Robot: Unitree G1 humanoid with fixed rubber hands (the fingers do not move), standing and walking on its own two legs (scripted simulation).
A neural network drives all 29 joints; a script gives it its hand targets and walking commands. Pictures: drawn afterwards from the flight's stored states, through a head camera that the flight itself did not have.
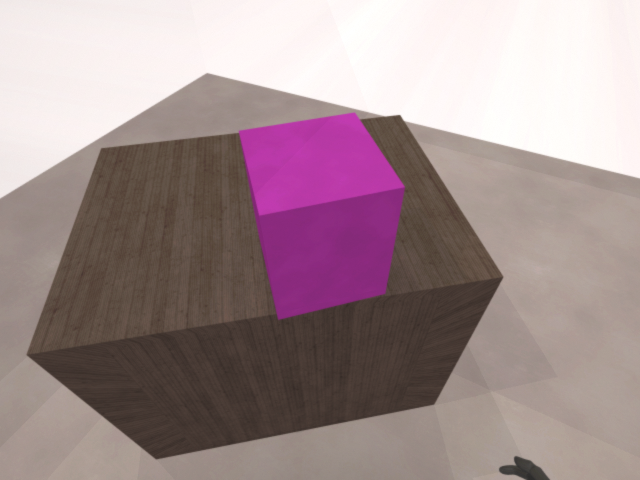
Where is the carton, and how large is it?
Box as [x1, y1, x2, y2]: [239, 112, 404, 319]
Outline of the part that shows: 354,112 239,131 259,238 278,319 382,294 385,292 404,186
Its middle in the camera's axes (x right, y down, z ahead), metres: +0.00 -0.04 +0.67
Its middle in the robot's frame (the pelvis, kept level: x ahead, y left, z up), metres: +0.54 +0.02 +0.01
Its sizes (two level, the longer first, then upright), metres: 0.210 0.200 0.250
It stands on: a pedestal, 0.65 m high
